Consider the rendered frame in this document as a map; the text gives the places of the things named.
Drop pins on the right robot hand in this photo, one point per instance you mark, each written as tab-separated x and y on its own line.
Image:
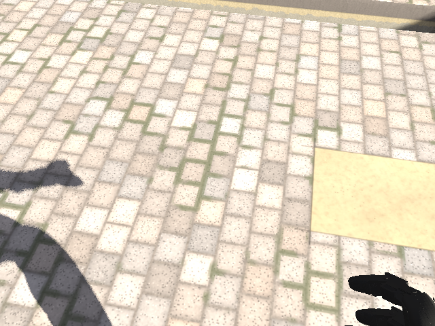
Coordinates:
418	309

